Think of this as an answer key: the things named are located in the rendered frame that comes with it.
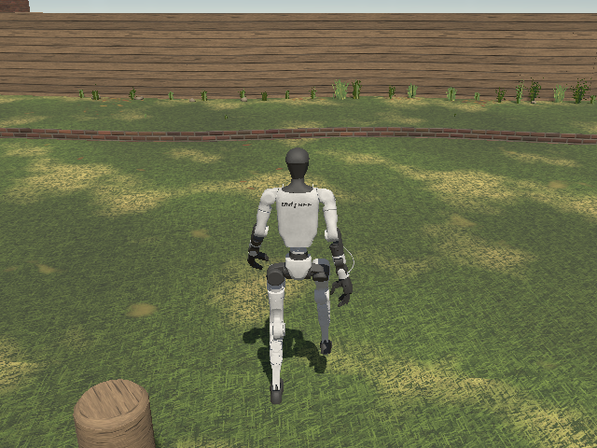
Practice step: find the right robot upper arm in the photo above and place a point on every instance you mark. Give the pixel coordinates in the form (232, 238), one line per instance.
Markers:
(327, 198)

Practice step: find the robot torso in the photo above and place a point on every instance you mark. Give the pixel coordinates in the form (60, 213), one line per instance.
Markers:
(297, 215)

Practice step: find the robot right hand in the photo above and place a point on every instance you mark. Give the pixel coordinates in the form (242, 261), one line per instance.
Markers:
(347, 289)

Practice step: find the robot left hand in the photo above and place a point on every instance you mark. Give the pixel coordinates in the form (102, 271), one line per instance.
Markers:
(260, 255)

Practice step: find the robot right thigh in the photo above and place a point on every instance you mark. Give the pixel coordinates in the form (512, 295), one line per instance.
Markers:
(320, 272)

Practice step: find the left robot forearm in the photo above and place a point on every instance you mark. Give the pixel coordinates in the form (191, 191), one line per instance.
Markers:
(255, 243)

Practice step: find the left robot upper arm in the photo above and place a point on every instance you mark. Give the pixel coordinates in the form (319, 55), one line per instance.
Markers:
(264, 210)

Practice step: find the right robot forearm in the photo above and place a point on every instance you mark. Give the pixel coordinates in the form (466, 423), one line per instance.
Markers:
(339, 258)

